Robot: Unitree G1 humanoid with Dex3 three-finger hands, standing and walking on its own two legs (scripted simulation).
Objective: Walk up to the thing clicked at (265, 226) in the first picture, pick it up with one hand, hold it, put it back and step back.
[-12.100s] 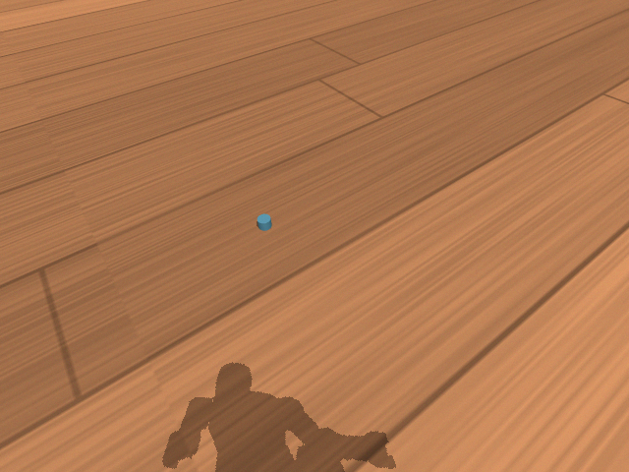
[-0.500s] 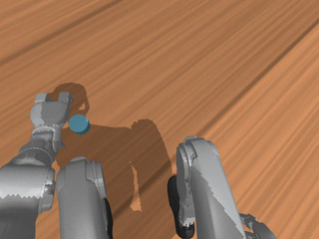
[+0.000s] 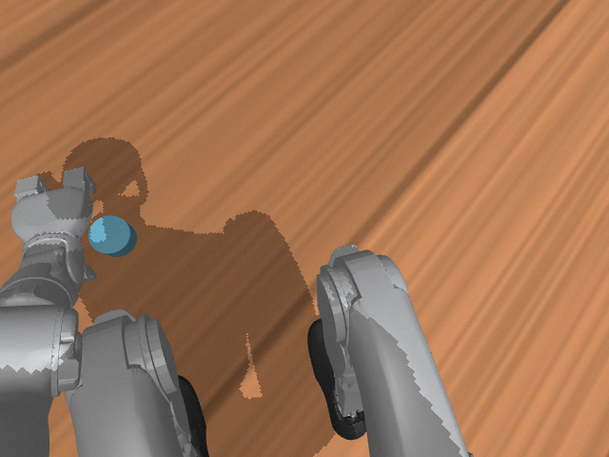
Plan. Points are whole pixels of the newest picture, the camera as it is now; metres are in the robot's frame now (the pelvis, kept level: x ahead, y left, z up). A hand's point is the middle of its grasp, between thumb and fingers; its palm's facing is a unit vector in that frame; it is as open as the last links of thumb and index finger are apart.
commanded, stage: rest palm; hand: left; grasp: from above
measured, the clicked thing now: (113, 236) +0.45 +0.20 -0.29
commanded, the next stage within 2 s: close in 1.48 s
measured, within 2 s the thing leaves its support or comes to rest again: neither
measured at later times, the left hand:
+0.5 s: hand (95, 229) +0.45 +0.21 -0.24, palm faces -0.45 -0.09 -0.89, open 13.7 cm
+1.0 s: hand (93, 230) +0.45 +0.22 -0.24, palm faces -0.41 -0.05 -0.91, open 13.6 cm
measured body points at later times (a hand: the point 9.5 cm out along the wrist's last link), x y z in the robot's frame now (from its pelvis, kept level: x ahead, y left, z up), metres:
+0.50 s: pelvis +0.00 +0.01 -0.01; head +0.27 +0.08 +0.34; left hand +0.47 +0.22 -0.19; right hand +0.02 -0.27 -0.08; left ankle +0.07 +0.13 -0.28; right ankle +0.10 -0.13 -0.28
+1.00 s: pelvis -0.01 +0.01 -0.01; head +0.26 +0.08 +0.34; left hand +0.47 +0.22 -0.19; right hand +0.00 -0.25 -0.08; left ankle +0.07 +0.13 -0.28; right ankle +0.10 -0.13 -0.28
